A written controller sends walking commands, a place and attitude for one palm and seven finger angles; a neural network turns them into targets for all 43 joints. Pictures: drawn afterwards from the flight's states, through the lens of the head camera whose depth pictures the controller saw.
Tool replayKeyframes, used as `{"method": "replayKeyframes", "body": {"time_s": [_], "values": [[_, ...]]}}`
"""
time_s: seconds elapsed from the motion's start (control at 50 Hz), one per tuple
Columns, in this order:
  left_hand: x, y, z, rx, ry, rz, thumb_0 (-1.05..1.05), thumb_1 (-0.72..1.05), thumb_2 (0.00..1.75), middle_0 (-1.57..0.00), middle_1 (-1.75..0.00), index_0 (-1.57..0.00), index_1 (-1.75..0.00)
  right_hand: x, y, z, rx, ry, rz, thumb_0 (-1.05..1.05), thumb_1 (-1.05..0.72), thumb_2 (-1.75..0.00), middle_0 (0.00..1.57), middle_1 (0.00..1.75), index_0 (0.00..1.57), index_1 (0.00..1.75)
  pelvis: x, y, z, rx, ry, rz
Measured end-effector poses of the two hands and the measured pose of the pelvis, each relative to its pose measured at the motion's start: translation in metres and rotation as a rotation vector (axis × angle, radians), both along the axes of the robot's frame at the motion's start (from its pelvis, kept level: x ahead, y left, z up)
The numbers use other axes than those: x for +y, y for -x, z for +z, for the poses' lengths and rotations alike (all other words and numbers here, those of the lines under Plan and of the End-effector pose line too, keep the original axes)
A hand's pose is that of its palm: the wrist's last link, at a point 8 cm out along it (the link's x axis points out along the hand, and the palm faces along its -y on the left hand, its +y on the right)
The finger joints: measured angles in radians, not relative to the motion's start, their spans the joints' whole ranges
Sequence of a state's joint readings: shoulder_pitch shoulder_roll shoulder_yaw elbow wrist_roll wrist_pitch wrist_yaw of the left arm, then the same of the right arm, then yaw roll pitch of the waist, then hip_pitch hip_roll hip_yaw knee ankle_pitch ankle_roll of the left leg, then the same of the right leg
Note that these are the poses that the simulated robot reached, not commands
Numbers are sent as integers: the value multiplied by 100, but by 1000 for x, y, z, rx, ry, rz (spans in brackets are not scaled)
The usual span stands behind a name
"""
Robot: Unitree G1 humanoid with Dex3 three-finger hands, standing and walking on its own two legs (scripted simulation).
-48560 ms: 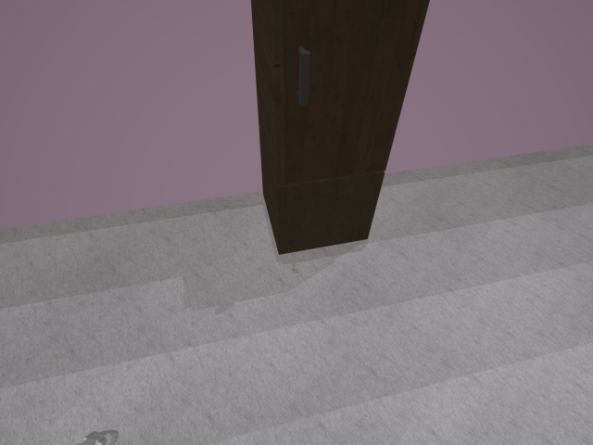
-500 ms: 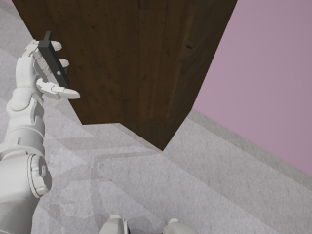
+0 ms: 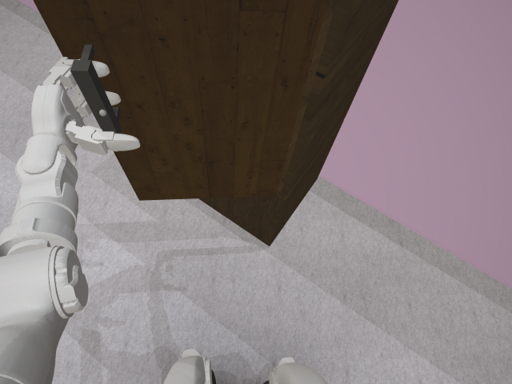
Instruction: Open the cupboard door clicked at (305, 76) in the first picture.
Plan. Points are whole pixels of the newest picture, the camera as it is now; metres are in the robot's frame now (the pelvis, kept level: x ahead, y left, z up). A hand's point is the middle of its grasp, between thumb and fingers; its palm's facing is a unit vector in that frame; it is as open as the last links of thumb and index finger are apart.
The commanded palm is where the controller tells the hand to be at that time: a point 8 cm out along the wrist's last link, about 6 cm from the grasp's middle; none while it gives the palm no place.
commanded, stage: close the thumb around the handle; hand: left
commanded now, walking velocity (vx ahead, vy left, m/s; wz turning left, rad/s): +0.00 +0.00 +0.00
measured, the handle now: (101, 94) +0.54 +0.21 +0.10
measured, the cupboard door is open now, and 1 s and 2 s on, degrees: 39 46 79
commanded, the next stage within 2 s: pull the door open along its arc in 0.54 s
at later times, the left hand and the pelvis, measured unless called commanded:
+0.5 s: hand (111, 117) +0.49 +0.19 +0.10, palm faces +0.02 -1.00 +0.00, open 5.6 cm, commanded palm +0.47 +0.24 +0.10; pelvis +0.00 +0.00 +0.00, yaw -1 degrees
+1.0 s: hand (113, 139) +0.45 +0.18 +0.10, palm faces +0.04 -1.00 -0.01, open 5.9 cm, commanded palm +0.39 +0.23 +0.10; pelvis +0.02 +0.00 +0.01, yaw -2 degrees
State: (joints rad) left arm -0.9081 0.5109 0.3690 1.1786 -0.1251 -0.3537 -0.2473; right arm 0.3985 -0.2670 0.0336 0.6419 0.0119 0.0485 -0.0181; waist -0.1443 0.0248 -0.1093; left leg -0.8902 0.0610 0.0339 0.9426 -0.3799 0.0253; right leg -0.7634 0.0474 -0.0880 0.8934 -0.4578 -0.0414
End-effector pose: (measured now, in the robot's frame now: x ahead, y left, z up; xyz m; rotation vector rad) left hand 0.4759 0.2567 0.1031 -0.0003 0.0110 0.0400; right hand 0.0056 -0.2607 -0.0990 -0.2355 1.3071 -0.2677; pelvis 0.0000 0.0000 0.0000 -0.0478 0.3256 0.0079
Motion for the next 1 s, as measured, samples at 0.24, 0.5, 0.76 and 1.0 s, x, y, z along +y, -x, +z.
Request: {"method": "replayKeyframes", "body": {"time_s": [0.24,0.5,0.76,1.0], "values": [[1,-1,0,0,-3,2,-1,15,58,-36,-129,-38,-129,5,8,1,10,-2,-16,0,-91,-90,20,30,21,30,3,1,1,-2,1,-7],[-13,7,-2,-12,-3,-19,1,72,83,-39,-134,-39,-134,5,3,2,-12,-7,-26,0,-91,-90,20,30,20,30,5,-3,3,-22,-2,-15],[-16,10,-1,-9,-2,14,1,74,83,-35,-135,-35,-135,2,-7,1,-42,-21,-28,0,-91,-90,20,30,20,30,-1,-4,5,-30,-12,-23],[-21,48,-2,-29,-8,-5,0,73,76,-35,-135,-32,-135,-2,-38,7,-126,-57,-36,1,-91,-90,20,30,20,30,-5,-20,14,-67,-27,-41]]}}
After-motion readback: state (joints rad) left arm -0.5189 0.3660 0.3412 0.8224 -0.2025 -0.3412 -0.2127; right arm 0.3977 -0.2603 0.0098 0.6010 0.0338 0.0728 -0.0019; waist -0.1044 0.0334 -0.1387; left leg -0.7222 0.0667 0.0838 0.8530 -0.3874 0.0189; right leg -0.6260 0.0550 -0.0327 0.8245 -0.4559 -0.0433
